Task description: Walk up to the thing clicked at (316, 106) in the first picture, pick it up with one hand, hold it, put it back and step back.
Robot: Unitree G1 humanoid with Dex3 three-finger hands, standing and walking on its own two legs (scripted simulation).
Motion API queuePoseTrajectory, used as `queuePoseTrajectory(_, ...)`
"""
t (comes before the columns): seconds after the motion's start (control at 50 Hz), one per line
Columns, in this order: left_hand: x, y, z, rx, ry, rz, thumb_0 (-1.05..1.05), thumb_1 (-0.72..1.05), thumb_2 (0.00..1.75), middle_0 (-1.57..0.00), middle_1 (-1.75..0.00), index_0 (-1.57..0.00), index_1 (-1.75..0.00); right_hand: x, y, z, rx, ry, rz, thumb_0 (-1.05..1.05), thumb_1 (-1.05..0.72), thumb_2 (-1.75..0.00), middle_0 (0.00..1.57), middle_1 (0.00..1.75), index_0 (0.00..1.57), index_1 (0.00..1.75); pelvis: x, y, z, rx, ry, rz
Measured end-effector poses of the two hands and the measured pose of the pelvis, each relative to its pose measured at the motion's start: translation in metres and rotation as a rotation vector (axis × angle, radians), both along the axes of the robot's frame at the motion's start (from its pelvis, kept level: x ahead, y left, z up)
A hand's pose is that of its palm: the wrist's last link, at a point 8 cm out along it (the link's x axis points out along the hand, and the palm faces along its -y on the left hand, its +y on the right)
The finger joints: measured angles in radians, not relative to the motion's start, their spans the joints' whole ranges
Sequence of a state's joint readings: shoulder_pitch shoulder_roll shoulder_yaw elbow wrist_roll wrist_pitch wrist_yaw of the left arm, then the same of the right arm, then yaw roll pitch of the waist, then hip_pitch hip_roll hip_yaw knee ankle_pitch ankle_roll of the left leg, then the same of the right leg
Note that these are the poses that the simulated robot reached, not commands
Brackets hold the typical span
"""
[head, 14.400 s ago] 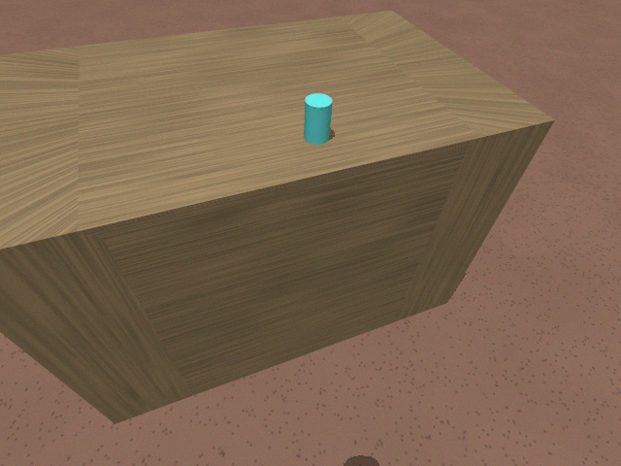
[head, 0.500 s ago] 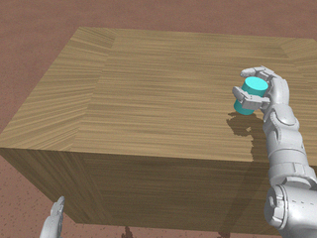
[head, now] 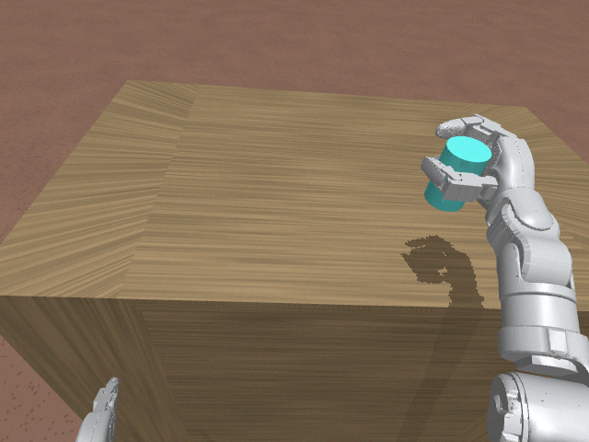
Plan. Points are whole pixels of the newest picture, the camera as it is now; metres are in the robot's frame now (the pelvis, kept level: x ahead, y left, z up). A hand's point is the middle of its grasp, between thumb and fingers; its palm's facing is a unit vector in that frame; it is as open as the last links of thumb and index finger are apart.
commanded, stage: lift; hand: right
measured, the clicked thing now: (455, 175) +0.40 -0.20 +0.22
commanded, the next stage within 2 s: hold in 0.76 s
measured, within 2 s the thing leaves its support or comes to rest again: neither
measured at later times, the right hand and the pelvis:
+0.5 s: hand (481, 160) +0.34 -0.18 +0.28, palm faces +0.11 +0.99 -0.03, open 7.2 cm; pelvis -0.02 +0.01 +0.00, yaw -1 degrees
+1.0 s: hand (494, 150) +0.33 -0.18 +0.30, palm faces +0.11 +0.99 -0.03, open 7.2 cm; pelvis -0.01 +0.01 +0.00, yaw -2 degrees
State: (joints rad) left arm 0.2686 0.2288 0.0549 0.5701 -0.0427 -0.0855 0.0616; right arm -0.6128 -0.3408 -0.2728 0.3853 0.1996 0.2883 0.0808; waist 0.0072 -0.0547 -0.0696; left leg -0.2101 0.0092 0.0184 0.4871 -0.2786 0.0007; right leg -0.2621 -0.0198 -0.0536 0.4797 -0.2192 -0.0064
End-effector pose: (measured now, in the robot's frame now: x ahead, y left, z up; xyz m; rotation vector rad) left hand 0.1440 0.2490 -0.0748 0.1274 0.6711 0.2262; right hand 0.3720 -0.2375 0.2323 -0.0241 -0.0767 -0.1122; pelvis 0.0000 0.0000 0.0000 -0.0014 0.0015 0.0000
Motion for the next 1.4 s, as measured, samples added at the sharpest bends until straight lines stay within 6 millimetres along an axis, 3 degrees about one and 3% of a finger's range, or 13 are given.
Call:
queuePoseTrajectory(0.5,-0.002,0.009,0.003,-0.011,-0.076,-0.039,-0.01,-0.52,0.04,-0.04,-0.04,-0.05,-0.04,-0.057,0.008,0.047,-0.011,-0.007,-0.001,-0.01,0.03,-1.07,0.88,1.06,0.87,1.06,-0.017,0.008,0.000,-0.003,-0.056,-0.024)
queuePoseTrajectory(1.4,0.017,0.004,0.003,-0.030,-0.135,-0.067,-0.02,-0.53,0.05,-0.04,-0.04,-0.05,-0.05,-0.079,0.016,0.083,-0.012,-0.019,0.018,-0.01,0.03,-1.07,0.87,1.06,0.87,1.07,-0.010,0.007,-0.001,-0.004,-0.059,-0.035)
